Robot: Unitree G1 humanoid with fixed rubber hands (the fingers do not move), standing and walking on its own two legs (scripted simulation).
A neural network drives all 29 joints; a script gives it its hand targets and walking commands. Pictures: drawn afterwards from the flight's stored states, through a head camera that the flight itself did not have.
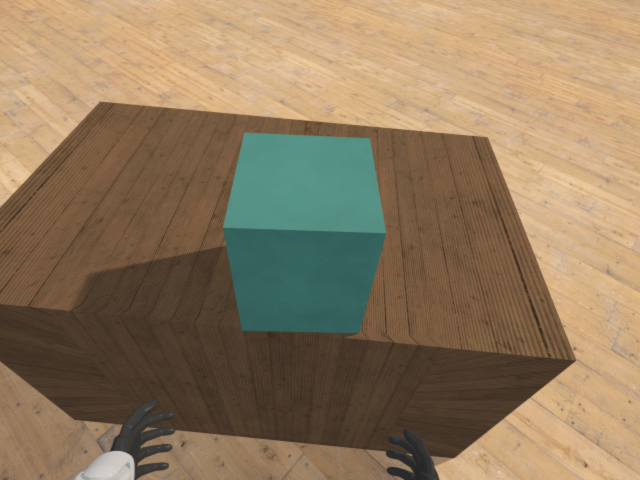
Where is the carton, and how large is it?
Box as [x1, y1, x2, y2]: [223, 133, 385, 332]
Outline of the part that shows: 244,133 223,225 242,330 358,332 385,235 369,138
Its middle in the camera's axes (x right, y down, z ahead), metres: -0.02 -0.01 +0.63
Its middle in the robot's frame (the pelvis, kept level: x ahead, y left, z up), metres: +0.48 +0.03 +0.01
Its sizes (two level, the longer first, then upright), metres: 0.210 0.200 0.250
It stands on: a pedestal, 0.65 m high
